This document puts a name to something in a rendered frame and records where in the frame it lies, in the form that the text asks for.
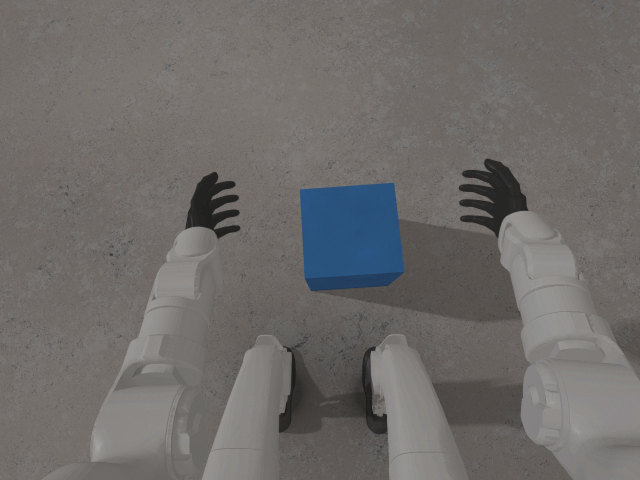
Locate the left robot forearm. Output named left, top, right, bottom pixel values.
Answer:
left=90, top=227, right=225, bottom=462

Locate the robot left shin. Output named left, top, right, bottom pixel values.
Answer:
left=243, top=335, right=288, bottom=413

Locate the right robot forearm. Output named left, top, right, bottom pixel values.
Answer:
left=498, top=211, right=640, bottom=380

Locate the robot right upper arm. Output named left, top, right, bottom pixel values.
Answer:
left=521, top=358, right=640, bottom=480

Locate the robot left upper arm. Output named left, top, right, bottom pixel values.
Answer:
left=41, top=384, right=209, bottom=480

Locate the left robot thigh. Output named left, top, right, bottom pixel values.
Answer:
left=202, top=345, right=292, bottom=480

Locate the right robot hand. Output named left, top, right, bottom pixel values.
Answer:
left=459, top=159, right=528, bottom=238

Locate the left robot hand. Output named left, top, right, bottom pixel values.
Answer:
left=185, top=172, right=240, bottom=239

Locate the carton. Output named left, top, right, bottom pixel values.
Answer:
left=300, top=183, right=405, bottom=291

